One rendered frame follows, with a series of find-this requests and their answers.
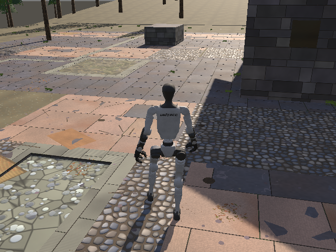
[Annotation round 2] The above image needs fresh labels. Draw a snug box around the robot right thigh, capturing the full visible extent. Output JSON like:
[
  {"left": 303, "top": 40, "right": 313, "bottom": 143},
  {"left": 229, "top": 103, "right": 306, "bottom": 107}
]
[{"left": 174, "top": 147, "right": 186, "bottom": 188}]

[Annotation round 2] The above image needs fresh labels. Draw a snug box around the robot left foot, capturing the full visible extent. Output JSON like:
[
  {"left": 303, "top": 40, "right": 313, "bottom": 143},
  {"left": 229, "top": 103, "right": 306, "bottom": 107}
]
[{"left": 147, "top": 191, "right": 154, "bottom": 202}]

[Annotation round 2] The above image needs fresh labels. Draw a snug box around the left robot forearm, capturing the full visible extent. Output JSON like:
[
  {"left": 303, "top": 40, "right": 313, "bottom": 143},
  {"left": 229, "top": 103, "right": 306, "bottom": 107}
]
[{"left": 136, "top": 128, "right": 148, "bottom": 152}]

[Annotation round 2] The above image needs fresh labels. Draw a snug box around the robot right hand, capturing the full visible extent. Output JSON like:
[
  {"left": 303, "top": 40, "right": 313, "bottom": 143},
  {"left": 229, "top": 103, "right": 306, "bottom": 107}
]
[{"left": 186, "top": 142, "right": 198, "bottom": 152}]

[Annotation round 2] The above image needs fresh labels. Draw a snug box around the robot left hand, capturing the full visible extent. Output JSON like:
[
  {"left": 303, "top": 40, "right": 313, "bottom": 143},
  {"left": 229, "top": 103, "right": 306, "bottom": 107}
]
[{"left": 134, "top": 150, "right": 146, "bottom": 163}]

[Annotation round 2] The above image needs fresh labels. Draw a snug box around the right robot forearm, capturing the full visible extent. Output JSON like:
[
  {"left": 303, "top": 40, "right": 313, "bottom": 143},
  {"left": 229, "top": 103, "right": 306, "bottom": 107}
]
[{"left": 188, "top": 126, "right": 197, "bottom": 144}]

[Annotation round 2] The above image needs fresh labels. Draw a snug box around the robot right upper arm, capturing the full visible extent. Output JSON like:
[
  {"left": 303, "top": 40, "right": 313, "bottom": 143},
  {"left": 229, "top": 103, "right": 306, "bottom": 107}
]
[{"left": 180, "top": 106, "right": 194, "bottom": 134}]

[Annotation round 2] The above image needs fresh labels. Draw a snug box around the robot left upper arm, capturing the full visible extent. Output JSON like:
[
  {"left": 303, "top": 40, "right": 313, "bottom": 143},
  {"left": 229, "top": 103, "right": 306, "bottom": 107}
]
[{"left": 143, "top": 106, "right": 158, "bottom": 135}]

